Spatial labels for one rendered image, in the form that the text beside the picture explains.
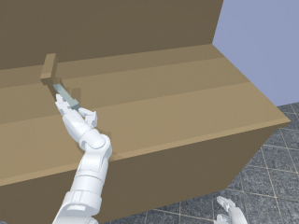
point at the left robot forearm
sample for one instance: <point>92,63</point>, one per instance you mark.
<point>84,198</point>

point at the robot left hand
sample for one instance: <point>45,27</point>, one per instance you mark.
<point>73,120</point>

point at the tap lever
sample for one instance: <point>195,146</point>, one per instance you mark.
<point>74,104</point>

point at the counter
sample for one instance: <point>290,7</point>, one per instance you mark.
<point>182,120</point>

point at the robot right hand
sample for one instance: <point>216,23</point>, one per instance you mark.
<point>235,215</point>

